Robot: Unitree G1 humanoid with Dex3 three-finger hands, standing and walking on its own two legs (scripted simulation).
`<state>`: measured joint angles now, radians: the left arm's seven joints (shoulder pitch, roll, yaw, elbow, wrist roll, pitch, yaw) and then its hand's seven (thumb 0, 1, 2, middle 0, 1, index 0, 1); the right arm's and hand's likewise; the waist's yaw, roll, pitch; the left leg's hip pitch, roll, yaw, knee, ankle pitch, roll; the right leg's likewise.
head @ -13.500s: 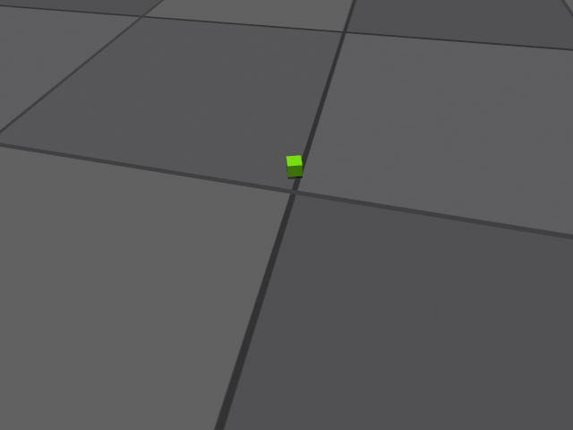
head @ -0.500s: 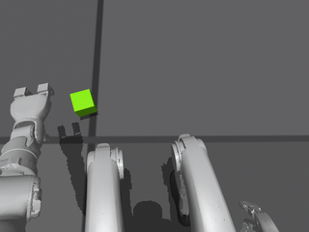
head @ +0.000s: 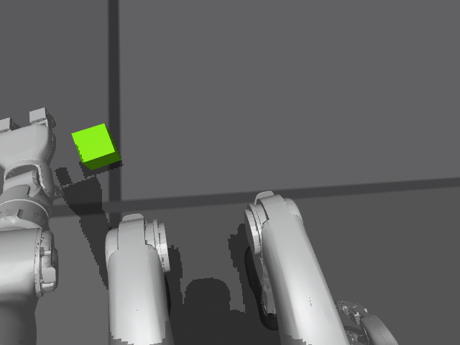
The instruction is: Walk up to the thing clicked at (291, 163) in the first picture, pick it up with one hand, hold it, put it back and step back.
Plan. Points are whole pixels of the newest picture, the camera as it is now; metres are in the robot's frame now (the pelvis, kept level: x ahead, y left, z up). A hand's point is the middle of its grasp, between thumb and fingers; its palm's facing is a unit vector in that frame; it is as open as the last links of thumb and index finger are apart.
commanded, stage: rise first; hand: left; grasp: from above
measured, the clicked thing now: (97, 147) +0.51 +0.24 -0.32
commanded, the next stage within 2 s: approach in 0.22 s
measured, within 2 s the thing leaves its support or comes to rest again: neither
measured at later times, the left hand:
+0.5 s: hand (55, 156) +0.46 +0.29 -0.19, palm faces -0.43 -0.11 -0.90, open 14.4 cm
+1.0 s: hand (75, 124) +0.53 +0.25 -0.20, palm faces -0.48 -0.12 -0.87, open 14.2 cm
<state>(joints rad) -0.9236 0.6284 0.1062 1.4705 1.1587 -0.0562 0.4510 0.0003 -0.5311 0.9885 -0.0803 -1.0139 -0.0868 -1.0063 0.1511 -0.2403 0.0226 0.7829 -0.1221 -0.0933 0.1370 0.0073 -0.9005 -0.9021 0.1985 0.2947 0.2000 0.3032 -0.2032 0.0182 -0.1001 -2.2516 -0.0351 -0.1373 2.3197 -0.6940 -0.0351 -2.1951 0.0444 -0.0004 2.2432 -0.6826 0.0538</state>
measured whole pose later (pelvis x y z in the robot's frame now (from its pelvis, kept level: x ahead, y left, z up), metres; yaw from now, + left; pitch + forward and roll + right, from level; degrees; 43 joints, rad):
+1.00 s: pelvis +0.01 +0.00 -0.02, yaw -4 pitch +36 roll -9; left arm -1.16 0.80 0.10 1.58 1.11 0.07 0.34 0.00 -0.52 0.96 -0.07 -1.02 -0.09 -1.01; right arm 0.21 -0.30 0.18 0.67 -0.12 -0.02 0.19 0.01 -0.90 -0.90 0.20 0.29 0.20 0.30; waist -0.36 0.03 0.04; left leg -2.30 -0.01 -0.18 2.41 -0.74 -0.04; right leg -2.25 0.07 -0.04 2.30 -0.69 0.08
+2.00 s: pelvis +0.01 +0.00 -0.04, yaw -5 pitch +34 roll -11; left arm -1.12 0.83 0.12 1.63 1.17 -0.04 0.54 0.00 -0.53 0.99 -0.09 -0.94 -0.08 -0.95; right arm 0.19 -0.30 0.18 0.72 -0.20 -0.13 0.22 0.01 -0.89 -0.90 0.20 0.30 0.20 0.30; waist -0.37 -0.04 0.07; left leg -2.36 -0.03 -0.21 2.49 -0.74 -0.04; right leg -2.29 0.07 -0.06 2.35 -0.69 0.07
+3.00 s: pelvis +0.00 +0.01 -0.04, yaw -8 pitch +30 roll -14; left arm -1.17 0.96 0.12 1.81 1.19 -0.07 0.61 0.00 -0.48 1.02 -0.15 -0.95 -0.13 -0.97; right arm 0.17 -0.34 0.28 0.68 -0.23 -0.24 0.28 0.00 -0.90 -0.91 0.20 0.30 0.20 0.30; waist -0.43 -0.10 0.17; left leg -2.34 -0.02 -0.26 2.52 -0.72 -0.02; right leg -2.24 0.08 -0.10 2.33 -0.65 0.07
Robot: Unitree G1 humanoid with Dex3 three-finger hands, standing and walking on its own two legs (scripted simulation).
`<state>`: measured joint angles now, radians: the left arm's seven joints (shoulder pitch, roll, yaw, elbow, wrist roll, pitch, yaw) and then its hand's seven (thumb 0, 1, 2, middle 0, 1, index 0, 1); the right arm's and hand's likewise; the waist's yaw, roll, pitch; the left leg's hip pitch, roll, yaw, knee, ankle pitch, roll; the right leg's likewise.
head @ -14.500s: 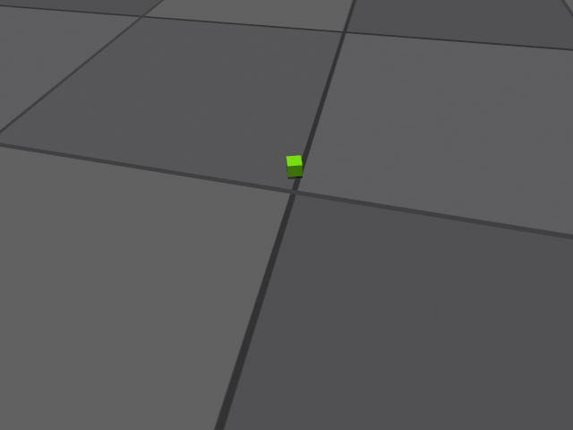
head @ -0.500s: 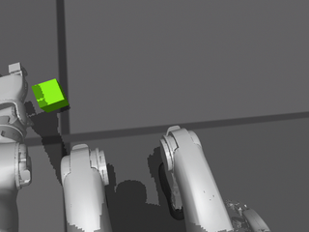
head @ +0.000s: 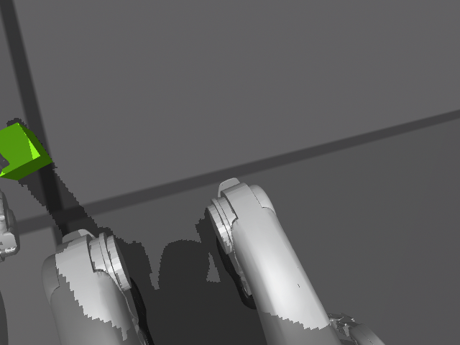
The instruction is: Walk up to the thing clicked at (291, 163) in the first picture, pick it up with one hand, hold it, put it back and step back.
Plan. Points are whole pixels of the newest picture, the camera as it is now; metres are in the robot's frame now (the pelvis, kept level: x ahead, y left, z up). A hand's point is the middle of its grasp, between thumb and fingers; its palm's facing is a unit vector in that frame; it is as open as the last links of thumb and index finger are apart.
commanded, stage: approach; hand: left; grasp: from above
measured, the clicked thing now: (17, 152) +0.49 +0.27 -0.30
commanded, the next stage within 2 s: rest palm in 0.18 s
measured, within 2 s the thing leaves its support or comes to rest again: neither
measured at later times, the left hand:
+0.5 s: hand out of the picture +0.47 +0.29 -0.16, palm faces -0.40 -0.14 -0.90, open 14.2 cm
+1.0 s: hand out of the picture +0.49 +0.28 -0.24, palm faces -0.40 -0.15 -0.90, open 14.3 cm
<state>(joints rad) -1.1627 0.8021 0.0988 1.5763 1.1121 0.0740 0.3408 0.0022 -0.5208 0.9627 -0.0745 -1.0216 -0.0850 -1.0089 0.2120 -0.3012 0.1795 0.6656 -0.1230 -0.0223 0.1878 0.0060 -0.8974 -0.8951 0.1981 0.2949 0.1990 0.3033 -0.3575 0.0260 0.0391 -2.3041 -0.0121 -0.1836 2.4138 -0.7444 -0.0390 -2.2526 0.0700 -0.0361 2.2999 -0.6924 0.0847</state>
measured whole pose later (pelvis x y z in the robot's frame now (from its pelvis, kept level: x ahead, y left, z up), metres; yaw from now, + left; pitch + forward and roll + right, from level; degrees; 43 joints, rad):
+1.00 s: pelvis +0.00 +0.00 -0.02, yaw -2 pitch +34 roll -11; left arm -1.12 0.83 0.12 1.63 1.17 -0.04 0.54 0.00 -0.53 0.99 -0.09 -0.94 -0.08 -0.95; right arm 0.19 -0.30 0.18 0.72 -0.20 -0.13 0.22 0.01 -0.89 -0.90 0.20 0.30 0.20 0.30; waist -0.37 -0.04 0.07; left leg -2.36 -0.03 -0.21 2.49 -0.74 -0.04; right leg -2.29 0.07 -0.06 2.35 -0.69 0.07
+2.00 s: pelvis -0.01 +0.01 -0.02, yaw -5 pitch +30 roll -14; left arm -1.17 0.96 0.12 1.81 1.19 -0.07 0.61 0.00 -0.48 1.02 -0.15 -0.95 -0.13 -0.97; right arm 0.17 -0.34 0.28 0.68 -0.23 -0.24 0.28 0.00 -0.90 -0.91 0.20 0.30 0.20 0.30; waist -0.43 -0.10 0.17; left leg -2.34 -0.02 -0.26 2.52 -0.72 -0.02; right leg -2.24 0.08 -0.10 2.33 -0.65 0.07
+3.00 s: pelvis -0.02 +0.01 -0.01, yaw -6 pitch +30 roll -15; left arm -1.20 1.02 0.11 1.82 1.17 -0.05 0.64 0.00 -0.12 0.74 -0.44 -0.77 -0.45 -0.77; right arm 0.16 -0.37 0.31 0.64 -0.23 -0.27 0.28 0.00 -0.90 -0.90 0.19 0.29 0.20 0.30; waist -0.45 -0.12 0.21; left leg -2.31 -0.01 -0.27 2.49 -0.72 -0.02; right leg -2.21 0.08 -0.12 2.29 -0.63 0.08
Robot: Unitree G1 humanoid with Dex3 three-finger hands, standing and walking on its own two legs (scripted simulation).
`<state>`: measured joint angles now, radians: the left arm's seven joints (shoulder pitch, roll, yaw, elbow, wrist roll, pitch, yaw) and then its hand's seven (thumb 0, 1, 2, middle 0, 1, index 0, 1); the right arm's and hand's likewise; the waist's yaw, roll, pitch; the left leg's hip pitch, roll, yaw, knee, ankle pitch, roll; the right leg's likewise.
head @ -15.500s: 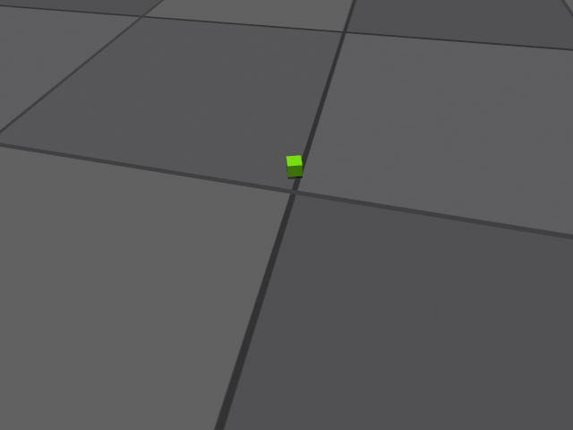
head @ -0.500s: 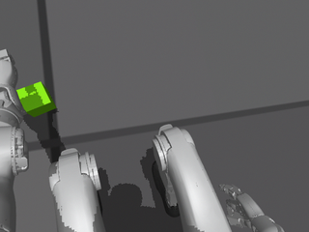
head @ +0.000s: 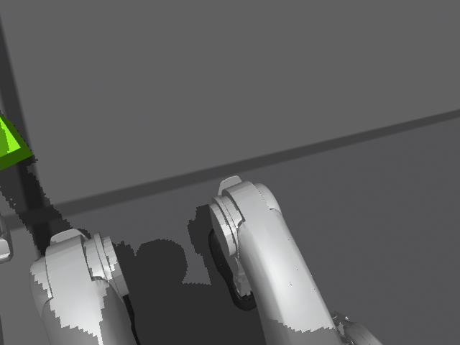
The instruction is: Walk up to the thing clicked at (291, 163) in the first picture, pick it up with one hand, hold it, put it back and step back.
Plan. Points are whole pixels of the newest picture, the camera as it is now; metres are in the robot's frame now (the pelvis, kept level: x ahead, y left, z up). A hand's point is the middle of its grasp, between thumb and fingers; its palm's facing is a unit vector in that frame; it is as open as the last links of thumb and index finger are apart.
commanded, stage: rest palm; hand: left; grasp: from above
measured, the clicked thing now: out of the picture +0.48 +0.28 -0.28
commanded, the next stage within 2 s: close in 0.94 s
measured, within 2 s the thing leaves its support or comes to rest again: neither
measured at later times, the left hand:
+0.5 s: hand out of the picture +0.47 +0.29 -0.24, palm faces -0.41 -0.16 -0.90, open 14.0 cm
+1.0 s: hand out of the picture +0.47 +0.29 -0.25, palm faces -0.43 -0.19 -0.88, open 13.8 cm
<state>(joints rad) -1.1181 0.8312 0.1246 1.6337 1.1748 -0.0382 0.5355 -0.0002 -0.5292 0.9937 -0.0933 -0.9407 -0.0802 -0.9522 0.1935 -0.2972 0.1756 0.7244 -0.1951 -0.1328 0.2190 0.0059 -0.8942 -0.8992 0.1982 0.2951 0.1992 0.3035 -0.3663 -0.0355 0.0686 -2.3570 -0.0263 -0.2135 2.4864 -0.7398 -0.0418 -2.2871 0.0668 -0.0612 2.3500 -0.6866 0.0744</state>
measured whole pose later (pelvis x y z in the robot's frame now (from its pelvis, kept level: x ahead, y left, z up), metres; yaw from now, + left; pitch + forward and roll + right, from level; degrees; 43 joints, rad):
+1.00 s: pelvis -0.01 +0.01 +0.00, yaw -3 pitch +30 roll -14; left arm -1.17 0.96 0.12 1.81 1.19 -0.07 0.61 0.00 -0.48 1.02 -0.15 -0.95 -0.13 -0.97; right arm 0.17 -0.34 0.28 0.68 -0.23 -0.24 0.28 0.00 -0.90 -0.91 0.20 0.30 0.20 0.30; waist -0.43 -0.10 0.17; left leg -2.34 -0.02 -0.26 2.52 -0.72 -0.02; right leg -2.24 0.08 -0.10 2.33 -0.65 0.07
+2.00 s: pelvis -0.01 +0.01 +0.01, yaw -4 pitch +30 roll -15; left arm -1.20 1.02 0.11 1.82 1.17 -0.05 0.64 0.00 -0.12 0.74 -0.44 -0.77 -0.45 -0.77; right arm 0.16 -0.37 0.31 0.64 -0.23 -0.27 0.28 0.00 -0.90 -0.90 0.19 0.29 0.20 0.30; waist -0.45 -0.12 0.21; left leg -2.31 -0.01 -0.27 2.49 -0.72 -0.02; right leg -2.21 0.08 -0.12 2.29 -0.63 0.08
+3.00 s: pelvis -0.02 +0.01 +0.01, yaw -4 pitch +30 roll -16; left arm -1.19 1.03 0.10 1.78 1.17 -0.05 0.61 0.00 -0.10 0.66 -0.61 -0.70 -0.61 -0.70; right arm 0.18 -0.36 0.33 0.62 -0.23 -0.24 0.27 0.00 -0.92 -0.91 0.20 0.29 0.20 0.30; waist -0.45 -0.12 0.21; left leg -2.32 -0.01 -0.28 2.49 -0.71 -0.02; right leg -2.21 0.07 -0.13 2.27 -0.62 0.07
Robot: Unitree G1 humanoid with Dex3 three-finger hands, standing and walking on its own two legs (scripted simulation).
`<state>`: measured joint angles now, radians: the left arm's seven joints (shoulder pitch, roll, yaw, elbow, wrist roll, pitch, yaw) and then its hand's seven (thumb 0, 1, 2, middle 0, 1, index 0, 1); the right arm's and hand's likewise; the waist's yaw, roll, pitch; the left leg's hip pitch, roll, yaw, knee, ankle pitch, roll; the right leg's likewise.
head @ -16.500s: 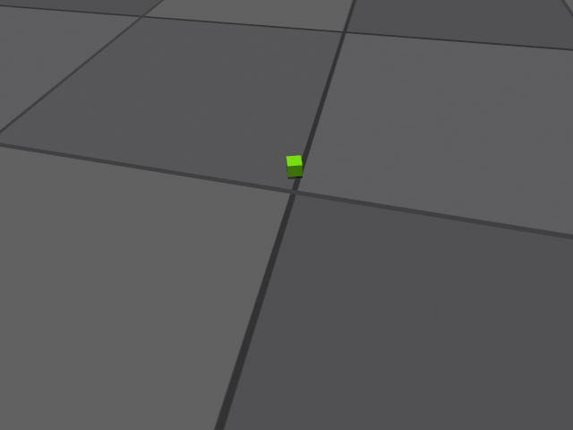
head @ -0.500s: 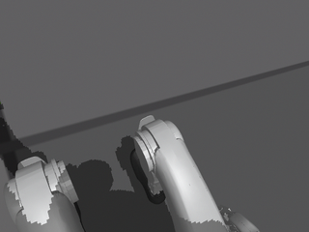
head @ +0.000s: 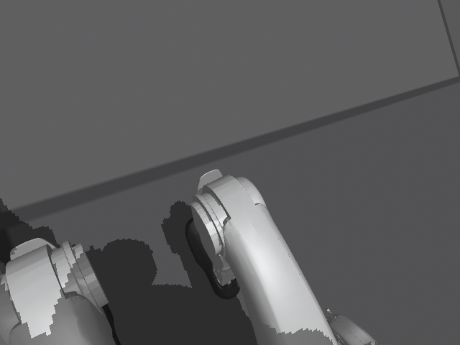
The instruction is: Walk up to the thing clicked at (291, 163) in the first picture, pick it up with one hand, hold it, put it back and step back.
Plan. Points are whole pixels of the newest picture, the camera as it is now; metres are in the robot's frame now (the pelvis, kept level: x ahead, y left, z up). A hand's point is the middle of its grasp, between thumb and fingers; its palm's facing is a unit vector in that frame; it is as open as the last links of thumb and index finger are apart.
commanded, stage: close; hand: left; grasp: from above
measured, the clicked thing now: out of the picture +0.48 +0.30 -0.28
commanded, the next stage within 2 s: settle in 1.60 s
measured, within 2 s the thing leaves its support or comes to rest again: neither
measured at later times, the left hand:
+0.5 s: hand out of the picture +0.47 +0.31 -0.25, palm faces -0.41 -0.21 -0.89, open 12.9 cm
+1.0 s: hand out of the picture +0.47 +0.30 -0.25, palm faces -0.41 -0.19 -0.89, open 11.2 cm
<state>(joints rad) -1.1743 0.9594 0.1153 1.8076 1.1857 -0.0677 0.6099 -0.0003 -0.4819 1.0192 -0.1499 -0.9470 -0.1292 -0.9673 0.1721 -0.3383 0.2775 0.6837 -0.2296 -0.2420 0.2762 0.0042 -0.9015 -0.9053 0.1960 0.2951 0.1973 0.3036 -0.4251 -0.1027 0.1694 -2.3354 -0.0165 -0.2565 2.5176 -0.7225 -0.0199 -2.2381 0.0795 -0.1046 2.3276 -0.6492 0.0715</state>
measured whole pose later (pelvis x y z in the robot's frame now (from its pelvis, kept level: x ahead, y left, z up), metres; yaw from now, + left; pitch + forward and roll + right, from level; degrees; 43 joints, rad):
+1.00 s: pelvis +0.00 +0.00 +0.01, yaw -1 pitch +30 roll -15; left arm -1.20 1.02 0.11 1.82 1.17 -0.05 0.64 0.00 -0.12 0.74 -0.44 -0.77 -0.45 -0.77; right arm 0.16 -0.37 0.31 0.64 -0.23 -0.27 0.28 0.00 -0.90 -0.90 0.19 0.29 0.20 0.30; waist -0.45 -0.12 0.21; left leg -2.31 -0.01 -0.27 2.49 -0.72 -0.02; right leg -2.21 0.08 -0.12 2.29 -0.63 0.08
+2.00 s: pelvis -0.01 +0.00 +0.01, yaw -1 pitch +30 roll -16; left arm -1.19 1.03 0.10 1.78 1.17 -0.05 0.61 0.00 -0.10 0.66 -0.61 -0.70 -0.61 -0.70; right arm 0.18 -0.36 0.33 0.62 -0.23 -0.24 0.27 0.00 -0.92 -0.91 0.20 0.29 0.20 0.30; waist -0.45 -0.12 0.21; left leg -2.32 -0.01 -0.28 2.49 -0.71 -0.02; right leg -2.21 0.07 -0.13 2.27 -0.62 0.07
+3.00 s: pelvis +0.00 -0.02 +0.04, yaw +7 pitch +36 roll -7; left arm -1.02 0.67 0.07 1.34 1.08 0.05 0.23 0.00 -0.05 0.52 -0.68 -0.59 -0.68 -0.59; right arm 0.21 -0.31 0.06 0.68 -0.10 -0.02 0.18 0.01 -0.92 -0.91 0.20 0.29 0.20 0.30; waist -0.26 0.06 -0.07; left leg -2.26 -0.02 -0.15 2.32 -0.69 -0.05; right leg -2.22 0.02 -0.04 2.24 -0.65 0.05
